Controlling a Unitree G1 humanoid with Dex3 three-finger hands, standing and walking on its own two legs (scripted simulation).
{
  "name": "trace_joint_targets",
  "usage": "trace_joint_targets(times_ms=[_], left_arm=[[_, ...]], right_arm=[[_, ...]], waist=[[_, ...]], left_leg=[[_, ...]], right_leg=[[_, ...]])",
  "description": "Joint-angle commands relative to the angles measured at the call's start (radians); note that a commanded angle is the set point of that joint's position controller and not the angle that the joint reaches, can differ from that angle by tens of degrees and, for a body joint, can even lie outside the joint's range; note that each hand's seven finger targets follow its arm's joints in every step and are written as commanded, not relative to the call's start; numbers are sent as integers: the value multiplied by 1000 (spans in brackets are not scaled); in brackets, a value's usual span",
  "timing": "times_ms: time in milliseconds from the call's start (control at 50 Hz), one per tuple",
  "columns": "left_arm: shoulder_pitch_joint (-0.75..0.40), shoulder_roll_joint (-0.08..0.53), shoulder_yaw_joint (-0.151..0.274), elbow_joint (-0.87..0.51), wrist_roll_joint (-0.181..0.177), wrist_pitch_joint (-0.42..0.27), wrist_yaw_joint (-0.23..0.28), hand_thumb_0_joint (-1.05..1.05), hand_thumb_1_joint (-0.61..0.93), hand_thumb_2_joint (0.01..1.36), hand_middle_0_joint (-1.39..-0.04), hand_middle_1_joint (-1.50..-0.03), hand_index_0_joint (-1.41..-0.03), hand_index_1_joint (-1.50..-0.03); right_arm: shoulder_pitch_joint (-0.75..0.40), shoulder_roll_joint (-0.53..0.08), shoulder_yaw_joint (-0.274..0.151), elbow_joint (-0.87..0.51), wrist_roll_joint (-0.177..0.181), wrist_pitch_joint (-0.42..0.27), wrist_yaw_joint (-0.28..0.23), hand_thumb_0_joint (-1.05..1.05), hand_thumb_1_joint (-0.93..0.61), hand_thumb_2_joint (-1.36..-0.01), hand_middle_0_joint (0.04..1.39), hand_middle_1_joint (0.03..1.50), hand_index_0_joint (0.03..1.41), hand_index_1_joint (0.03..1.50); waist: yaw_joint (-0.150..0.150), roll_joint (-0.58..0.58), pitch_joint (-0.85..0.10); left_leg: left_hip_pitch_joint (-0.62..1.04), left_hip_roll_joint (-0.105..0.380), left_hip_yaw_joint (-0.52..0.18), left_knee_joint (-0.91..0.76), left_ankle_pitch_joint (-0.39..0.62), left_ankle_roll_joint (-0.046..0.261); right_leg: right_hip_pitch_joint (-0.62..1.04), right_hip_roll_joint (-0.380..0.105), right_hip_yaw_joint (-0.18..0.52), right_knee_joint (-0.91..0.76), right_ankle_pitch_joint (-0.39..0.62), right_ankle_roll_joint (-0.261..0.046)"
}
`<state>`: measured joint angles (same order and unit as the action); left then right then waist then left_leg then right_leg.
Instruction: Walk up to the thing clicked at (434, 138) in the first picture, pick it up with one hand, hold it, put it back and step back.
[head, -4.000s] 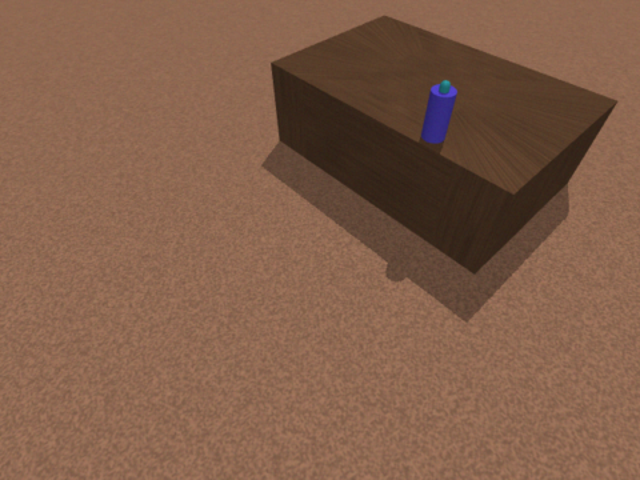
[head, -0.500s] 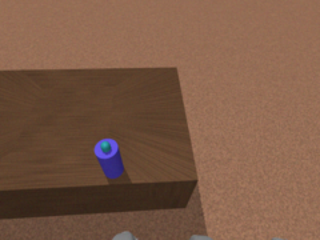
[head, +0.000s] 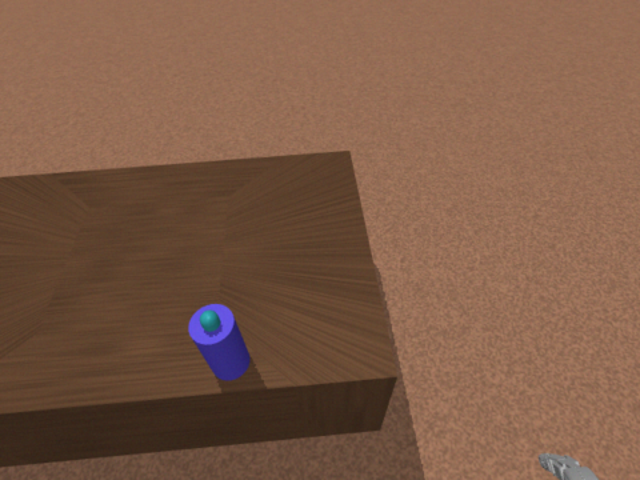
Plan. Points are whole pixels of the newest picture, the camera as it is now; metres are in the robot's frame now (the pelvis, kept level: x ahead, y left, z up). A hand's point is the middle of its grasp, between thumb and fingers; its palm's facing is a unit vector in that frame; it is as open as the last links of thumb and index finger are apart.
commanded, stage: walk up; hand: left
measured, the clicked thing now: (220, 340) +0.42 +0.22 -0.25
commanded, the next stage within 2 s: stand in 0.90 s
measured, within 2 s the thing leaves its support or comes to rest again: neither
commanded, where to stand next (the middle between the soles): +0.05 -0.02 m, yaw +3 degrees
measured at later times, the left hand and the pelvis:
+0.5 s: hand out of the picture +0.12 +0.25 -0.14, palm faces -0.03 -0.95 -0.32, open 7.4 cm; pelvis +0.01 +0.01 +0.01, yaw -1 degrees
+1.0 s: hand out of the picture +0.10 +0.26 -0.14, palm faces -0.04 -0.94 -0.33, open 7.4 cm; pelvis +0.02 +0.01 +0.01, yaw -1 degrees
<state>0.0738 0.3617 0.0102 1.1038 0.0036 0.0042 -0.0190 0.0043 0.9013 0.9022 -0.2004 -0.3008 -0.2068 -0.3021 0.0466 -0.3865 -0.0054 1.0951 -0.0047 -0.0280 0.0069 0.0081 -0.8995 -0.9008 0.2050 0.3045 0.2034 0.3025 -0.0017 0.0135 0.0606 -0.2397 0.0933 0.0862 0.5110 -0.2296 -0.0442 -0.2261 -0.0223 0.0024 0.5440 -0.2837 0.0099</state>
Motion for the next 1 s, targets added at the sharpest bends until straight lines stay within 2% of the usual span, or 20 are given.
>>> trace_joint_targets(times_ms=[0,20,80,120,500,640,860,880,900,980], left_arm=[[-70,219,52,-50,2,-24,14,0,900,900,-200,-300,-200,-300],[-60,220,52,-44,2,-22,14,0,900,900,-200,-300,-200,-300],[-62,215,55,-41,3,-21,11,0,900,900,-200,-300,-200,-300],[-76,215,58,-45,2,-18,11,0,900,900,-200,-300,-200,-300],[-52,191,57,-40,5,-6,9,0,900,900,-200,-300,-200,-300],[-52,190,55,-35,7,-6,10,0,900,900,-200,-300,-200,-300],[-37,191,53,-37,8,-10,13,0,900,900,-200,-300,-200,-300],[-43,196,44,-40,5,-24,16,0,900,900,-200,-300,-200,-300],[-45,203,46,-41,6,-29,20,0,900,900,-200,-300,-200,-300],[-37,205,41,-34,7,-33,24,0,900,900,-200,-300,-200,-300]], right_arm=[[-22,-202,-35,-21,1,-20,-15,0,-900,-900,200,300,200,300],[-37,-199,-35,-20,1,-19,-15,0,-900,-900,200,300,200,300],[-32,-197,-34,-16,1,-19,-15,0,-900,-900,200,300,200,300],[-30,-191,-34,-13,-2,-18,-16,0,-900,-900,200,300,200,300],[-9,-193,-44,-15,-4,-22,-23,0,-900,-900,200,300,200,300],[-13,-187,-49,-19,-5,-18,-21,0,-900,-900,200,300,200,300],[-18,-185,-53,-20,-6,-16,-18,0,-900,-900,200,300,200,300],[-41,-179,-48,-16,-10,-8,-14,0,-900,-900,200,300,200,300],[-32,-169,-49,-17,-9,-6,-14,0,-900,-900,200,300,200,300],[-37,-174,-47,-11,-6,1,-10,0,-900,-900,200,300,200,300]], waist=[[-11,-56,-97],[-3,-60,-92],[-4,-59,-113],[-5,-61,-96],[-4,-13,-129],[-10,-15,-93],[-11,-9,-117],[-7,14,-107],[-14,-7,-122],[-14,-16,-115]], left_leg=[[112,57,-64,-116,91,56],[124,56,-61,-121,91,56],[139,56,-52,-130,114,52],[135,53,-49,-148,100,43],[176,77,-48,-190,191,52],[163,75,-53,-214,135,50],[200,76,-50,-213,174,48],[198,81,-52,-209,212,45],[205,82,-55,-210,237,40],[214,79,-55,-219,206,40]], right_leg=[[-18,-105,116,-183,139,-52],[-27,-102,115,-194,135,-50],[12,-104,115,-212,175,-46],[4,-105,120,-233,146,-47],[66,-89,80,-219,264,-34],[54,-83,81,-237,219,-28],[63,-86,81,-241,255,-27],[74,-112,90,-253,305,-25],[83,-109,83,-242,327,-23],[82,-108,75,-254,308,-18]])
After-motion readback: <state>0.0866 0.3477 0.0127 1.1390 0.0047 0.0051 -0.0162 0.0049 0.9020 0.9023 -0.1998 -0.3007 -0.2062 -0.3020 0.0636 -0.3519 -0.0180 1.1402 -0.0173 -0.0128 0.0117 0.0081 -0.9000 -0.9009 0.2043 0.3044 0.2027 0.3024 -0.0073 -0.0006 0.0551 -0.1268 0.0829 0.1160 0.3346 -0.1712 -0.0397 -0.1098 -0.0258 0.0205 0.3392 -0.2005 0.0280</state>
